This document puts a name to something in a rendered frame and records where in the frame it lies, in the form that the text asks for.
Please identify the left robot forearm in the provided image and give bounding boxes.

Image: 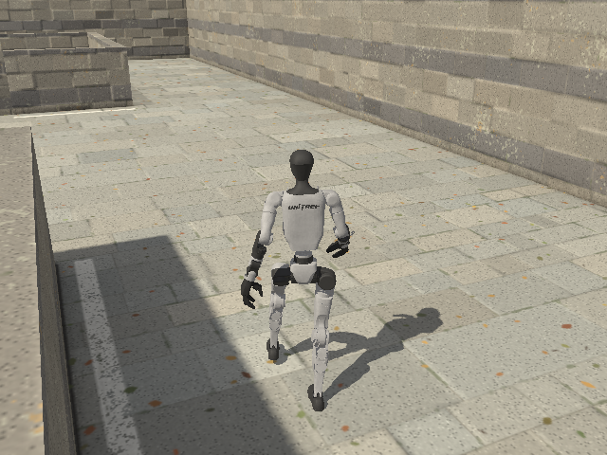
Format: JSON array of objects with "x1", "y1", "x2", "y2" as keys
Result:
[{"x1": 244, "y1": 230, "x2": 267, "y2": 282}]

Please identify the right robot forearm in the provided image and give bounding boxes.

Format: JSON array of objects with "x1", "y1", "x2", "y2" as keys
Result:
[{"x1": 338, "y1": 224, "x2": 350, "y2": 248}]

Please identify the left robot upper arm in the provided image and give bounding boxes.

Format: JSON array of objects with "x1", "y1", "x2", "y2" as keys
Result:
[{"x1": 258, "y1": 191, "x2": 283, "y2": 246}]

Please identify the right robot upper arm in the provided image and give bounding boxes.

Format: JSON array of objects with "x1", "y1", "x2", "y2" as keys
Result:
[{"x1": 322, "y1": 190, "x2": 349, "y2": 238}]

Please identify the robot left foot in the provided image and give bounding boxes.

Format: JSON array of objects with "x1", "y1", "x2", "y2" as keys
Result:
[{"x1": 267, "y1": 339, "x2": 280, "y2": 360}]

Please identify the left robot hand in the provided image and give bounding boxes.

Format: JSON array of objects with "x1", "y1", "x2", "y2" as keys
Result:
[{"x1": 241, "y1": 279, "x2": 263, "y2": 309}]

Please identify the robot right shin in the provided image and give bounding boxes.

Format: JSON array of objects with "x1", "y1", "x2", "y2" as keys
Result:
[{"x1": 312, "y1": 329, "x2": 330, "y2": 397}]

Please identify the right robot hand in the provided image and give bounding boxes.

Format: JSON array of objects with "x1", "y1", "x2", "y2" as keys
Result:
[{"x1": 326, "y1": 241, "x2": 349, "y2": 258}]

